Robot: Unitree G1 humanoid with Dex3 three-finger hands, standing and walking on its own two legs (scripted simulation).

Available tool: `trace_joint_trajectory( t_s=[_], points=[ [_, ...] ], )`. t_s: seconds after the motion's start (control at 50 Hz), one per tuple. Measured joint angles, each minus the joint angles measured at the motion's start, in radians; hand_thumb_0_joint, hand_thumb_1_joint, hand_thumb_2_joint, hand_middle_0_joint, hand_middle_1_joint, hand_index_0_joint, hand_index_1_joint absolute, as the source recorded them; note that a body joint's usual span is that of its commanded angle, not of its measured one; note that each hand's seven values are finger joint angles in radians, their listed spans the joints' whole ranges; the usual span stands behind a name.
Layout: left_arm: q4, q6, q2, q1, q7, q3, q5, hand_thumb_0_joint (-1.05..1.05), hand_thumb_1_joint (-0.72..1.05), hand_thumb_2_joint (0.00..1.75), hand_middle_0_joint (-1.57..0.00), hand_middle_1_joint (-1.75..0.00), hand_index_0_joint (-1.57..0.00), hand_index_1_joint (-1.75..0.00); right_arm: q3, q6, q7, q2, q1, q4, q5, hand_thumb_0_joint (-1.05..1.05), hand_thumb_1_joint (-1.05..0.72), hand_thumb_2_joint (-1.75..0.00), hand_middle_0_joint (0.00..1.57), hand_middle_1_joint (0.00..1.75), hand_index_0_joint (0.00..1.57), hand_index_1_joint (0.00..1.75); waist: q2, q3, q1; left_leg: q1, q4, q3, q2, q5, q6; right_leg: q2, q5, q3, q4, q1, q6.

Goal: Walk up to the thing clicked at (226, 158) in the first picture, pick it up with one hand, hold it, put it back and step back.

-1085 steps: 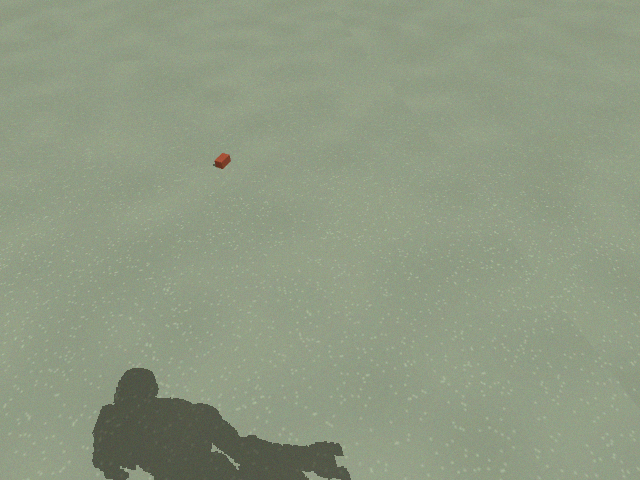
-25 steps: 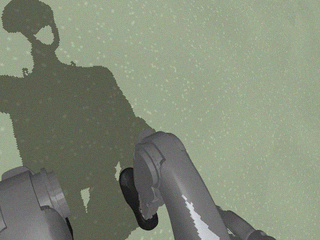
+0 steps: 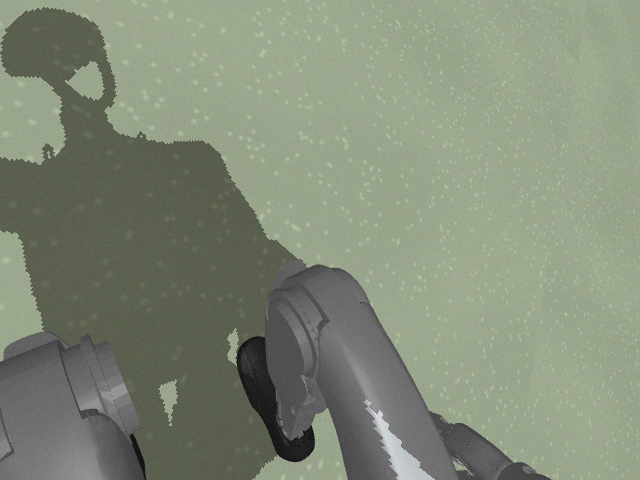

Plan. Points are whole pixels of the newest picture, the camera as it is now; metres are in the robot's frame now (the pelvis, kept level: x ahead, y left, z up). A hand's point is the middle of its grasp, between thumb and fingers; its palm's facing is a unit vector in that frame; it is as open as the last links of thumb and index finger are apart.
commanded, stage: close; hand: left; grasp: from above
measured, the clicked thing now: out of the picture +0.43 +0.34 -0.29
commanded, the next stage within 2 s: settle in 0.04 s
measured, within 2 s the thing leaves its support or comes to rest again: leaves its support in 0.38 s
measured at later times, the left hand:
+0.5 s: hand out of the picture +0.42 +0.36 -0.23, palm faces -0.40 -0.16 -0.90, open 7.1 cm
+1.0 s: hand out of the picture +0.41 +0.36 -0.14, palm faces -0.43 -0.10 -0.90, open 7.1 cm
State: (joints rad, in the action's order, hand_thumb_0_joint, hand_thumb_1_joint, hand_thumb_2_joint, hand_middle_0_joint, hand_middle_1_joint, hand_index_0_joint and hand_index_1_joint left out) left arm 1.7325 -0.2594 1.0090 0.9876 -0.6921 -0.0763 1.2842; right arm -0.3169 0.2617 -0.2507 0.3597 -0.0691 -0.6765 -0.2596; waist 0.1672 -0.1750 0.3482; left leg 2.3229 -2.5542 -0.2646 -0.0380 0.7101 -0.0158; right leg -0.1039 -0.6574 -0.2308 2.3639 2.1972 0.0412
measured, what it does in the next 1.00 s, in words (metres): stands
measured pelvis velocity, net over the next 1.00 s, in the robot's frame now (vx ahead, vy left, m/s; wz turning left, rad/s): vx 0.00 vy -0.01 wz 0.10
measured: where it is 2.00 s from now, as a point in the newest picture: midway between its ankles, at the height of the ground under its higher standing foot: (213, 460)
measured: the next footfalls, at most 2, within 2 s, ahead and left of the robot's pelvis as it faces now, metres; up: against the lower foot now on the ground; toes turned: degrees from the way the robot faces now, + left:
none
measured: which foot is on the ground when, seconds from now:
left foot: down 0.00-1.00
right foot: down 0.00-1.00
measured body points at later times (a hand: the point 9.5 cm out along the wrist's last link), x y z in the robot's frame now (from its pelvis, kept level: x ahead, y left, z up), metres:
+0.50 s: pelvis +0.00 +0.00 +0.00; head +0.26 +0.13 +0.34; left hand +0.44 +0.37 -0.18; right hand +0.08 -0.25 -0.06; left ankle +0.07 +0.12 -0.27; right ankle +0.12 -0.11 -0.27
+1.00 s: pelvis +0.00 -0.01 +0.02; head +0.22 +0.10 +0.40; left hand +0.43 +0.36 -0.09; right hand +0.11 -0.26 -0.07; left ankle +0.07 +0.12 -0.27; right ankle +0.12 -0.11 -0.27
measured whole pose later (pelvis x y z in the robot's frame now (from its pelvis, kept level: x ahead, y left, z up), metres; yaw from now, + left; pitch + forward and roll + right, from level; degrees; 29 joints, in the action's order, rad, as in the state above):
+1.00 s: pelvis +0.00 -0.01 +0.02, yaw +5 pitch +31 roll -10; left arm 1.38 -0.19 0.80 0.91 -0.35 -0.04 1.21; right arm -0.14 0.11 -0.21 0.32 -0.14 -0.68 -0.14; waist 0.02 0.02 0.23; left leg 2.33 -2.44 -0.17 -0.01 0.66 -0.01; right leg -0.06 -0.66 -0.16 2.33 2.22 0.01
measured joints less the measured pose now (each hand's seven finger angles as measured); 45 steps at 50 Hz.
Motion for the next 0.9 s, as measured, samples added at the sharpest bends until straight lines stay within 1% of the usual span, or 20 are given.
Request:
trace_joint_trajectory(
  t_s=[0.06,0.12,0.26,0.32,0.38,0.4,0.48,0.52,0.56,0.62,0.74,0.8,0.86,0.9],
  points=[
    [0.011,0.009,0.007,0.008,0.002,-0.011,0.002,0.02,0.47,0.01,-0.95,-0.18,-1.00,-0.14,0.003,0.004,-0.003,0.007,0.000,0.009,0.003,0.00,-0.89,-0.90,0.20,0.30,0.20,0.30,0.002,0.001,0.007,-0.001,0.000,-0.001,0.001,0.001,0.001,0.001,-0.002,-0.001,0.000,-0.001,-0.001],
    [0.013,0.013,0.013,0.012,0.011,-0.020,-0.004,0.02,0.47,0.00,-0.97,-0.16,-1.01,-0.12,0.006,0.008,-0.005,0.011,0.001,0.016,0.004,0.00,-0.89,-0.90,0.20,0.30,0.20,0.30,0.001,-0.003,0.010,-0.001,0.001,-0.001,0.002,0.001,0.001,0.002,-0.002,-0.001,0.000,-0.001,0.000],
    [-0.002,0.011,0.020,0.014,0.039,-0.035,-0.013,0.02,0.44,0.02,-1.00,-0.15,-1.04,-0.10,0.004,0.010,-0.009,0.010,0.000,0.022,0.008,0.00,-0.90,-0.90,0.20,0.30,0.20,0.30,-0.003,-0.015,0.010,0.000,0.001,0.004,0.003,0.000,0.002,0.004,-0.003,0.003,0.005,0.001,-0.002],
    [-0.031,0.022,0.017,0.006,0.060,-0.047,-0.020,0.02,0.43,0.03,-1.01,-0.14,-1.05,-0.09,0.008,0.005,-0.008,0.003,-0.008,0.023,0.012,0.00,-0.90,-0.90,0.20,0.30,0.20,0.30,-0.005,-0.015,0.005,0.000,0.002,0.005,0.002,0.000,0.005,0.004,-0.003,0.004,0.007,0.005,-0.005],
    [-0.052,0.029,0.015,-0.002,0.081,-0.048,-0.036,0.02,0.42,0.04,-1.01,-0.14,-1.05,-0.09,0.013,-0.003,-0.008,-0.003,-0.014,0.021,0.013,0.00,-0.91,-0.90,0.20,0.30,0.20,0.30,-0.013,-0.009,0.000,0.004,0.003,0.005,0.005,0.000,0.007,0.007,-0.005,0.003,0.007,0.009,-0.008],
    [-0.064,0.028,0.012,-0.007,0.088,-0.055,-0.041,0.02,0.42,0.04,-1.01,-0.14,-1.06,-0.09,0.016,-0.005,-0.007,-0.005,-0.017,0.020,0.014,0.00,-0.91,-0.90,0.20,0.30,0.20,0.30,-0.017,-0.006,-0.003,0.005,0.004,0.005,0.006,0.000,0.008,0.008,-0.006,0.003,0.007,0.010,-0.009],
    [-0.130,0.026,-0.009,-0.040,0.117,-0.074,-0.053,0.01,0.42,0.05,-1.01,-0.14,-1.05,-0.09,0.035,-0.021,-0.005,-0.012,-0.032,0.009,0.018,0.00,-0.91,-0.90,0.20,0.30,0.20,0.30,-0.037,0.016,-0.022,0.010,0.009,0.006,0.009,0.002,0.013,0.011,-0.011,0.004,0.006,0.015,-0.013],
    [-0.157,0.029,-0.023,-0.055,0.133,-0.071,-0.057,0.01,0.42,0.05,-1.01,-0.14,-1.05,-0.10,0.047,-0.032,-0.006,-0.016,-0.037,0.003,0.022,0.00,-0.91,-0.90,0.20,0.30,0.20,0.30,-0.049,0.032,-0.031,0.010,0.012,0.010,0.010,0.003,0.013,0.013,-0.014,0.006,0.006,0.016,-0.015],
    [-0.183,0.036,-0.041,-0.064,0.156,-0.052,-0.066,0.01,0.42,0.06,-1.01,-0.14,-1.05,-0.10,0.063,-0.041,-0.006,-0.018,-0.045,0.000,0.029,0.00,-0.91,-0.90,0.20,0.30,0.20,0.30,-0.062,0.049,-0.042,0.013,0.015,0.014,0.012,0.002,0.013,0.017,-0.017,0.009,0.006,0.018,-0.016],
    [-0.231,0.038,-0.070,-0.080,0.185,-0.044,-0.070,0.01,0.42,0.06,-1.01,-0.14,-1.05,-0.10,0.085,-0.053,-0.006,-0.021,-0.050,-0.003,0.044,0.00,-0.91,-0.90,0.20,0.30,0.20,0.30,-0.082,0.074,-0.059,0.015,0.024,0.023,0.013,-0.002,0.010,0.019,-0.018,0.016,0.002,0.019,-0.016],
    [-0.317,0.053,-0.148,-0.099,0.247,0.003,-0.085,0.01,0.41,0.07,-1.01,-0.14,-1.06,-0.10,0.132,-0.085,-0.002,-0.030,-0.061,-0.011,0.080,0.00,-0.91,-0.90,0.20,0.30,0.20,0.30,-0.118,0.133,-0.094,0.015,0.054,0.050,0.014,-0.015,0.003,0.026,-0.016,0.037,-0.012,0.021,-0.015],
    [-0.322,0.057,-0.176,-0.096,0.268,0.016,-0.081,0.01,0.41,0.06,-1.01,-0.13,-1.05,-0.09,0.143,-0.105,0.004,-0.035,-0.062,-0.012,0.096,0.00,-0.91,-0.90,0.20,0.30,0.20,0.30,-0.131,0.163,-0.103,0.014,0.071,0.062,0.016,-0.023,0.003,0.031,-0.015,0.047,-0.020,0.022,-0.018],
    [-0.321,0.064,-0.190,-0.088,0.292,0.029,-0.072,0.01,0.42,0.06,-1.01,-0.12,-1.05,-0.09,0.153,-0.121,0.014,-0.041,-0.063,-0.009,0.110,0.00,-0.91,-0.90,0.20,0.30,0.20,0.30,-0.138,0.181,-0.107,0.010,0.088,0.074,0.018,-0.031,0.004,0.035,-0.012,0.056,-0.027,0.023,-0.022],
    [-0.327,0.068,-0.198,-0.083,0.308,0.036,-0.073,0.01,0.42,0.06,-1.02,-0.11,-1.05,-0.09,0.161,-0.129,0.020,-0.044,-0.065,-0.008,0.116,0.00,-0.91,-0.90,0.20,0.30,0.20,0.30,-0.141,0.186,-0.109,0.008,0.098,0.081,0.020,-0.037,0.006,0.039,-0.010,0.062,-0.030,0.024,-0.025]
  ],
)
